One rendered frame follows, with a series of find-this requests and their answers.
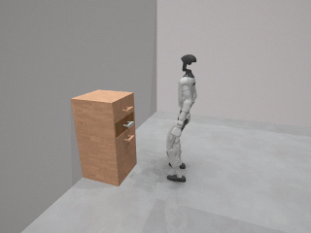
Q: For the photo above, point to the left robot hand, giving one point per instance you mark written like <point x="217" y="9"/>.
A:
<point x="176" y="132"/>

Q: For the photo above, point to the robot right upper arm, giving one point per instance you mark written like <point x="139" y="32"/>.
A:
<point x="194" y="94"/>

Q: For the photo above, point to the drawer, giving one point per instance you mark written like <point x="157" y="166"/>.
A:
<point x="119" y="125"/>

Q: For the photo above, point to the left robot forearm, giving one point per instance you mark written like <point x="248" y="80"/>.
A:
<point x="184" y="114"/>

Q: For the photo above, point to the robot left upper arm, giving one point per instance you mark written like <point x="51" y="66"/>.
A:
<point x="185" y="85"/>

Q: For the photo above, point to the cabinet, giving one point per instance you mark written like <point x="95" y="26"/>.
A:
<point x="104" y="157"/>

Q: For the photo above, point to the handle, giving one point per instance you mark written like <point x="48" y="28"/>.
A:
<point x="129" y="123"/>
<point x="131" y="138"/>
<point x="129" y="109"/>

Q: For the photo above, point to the robot left shin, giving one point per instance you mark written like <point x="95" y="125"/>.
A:
<point x="175" y="162"/>

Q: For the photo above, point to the robot head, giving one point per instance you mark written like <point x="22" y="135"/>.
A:
<point x="188" y="60"/>

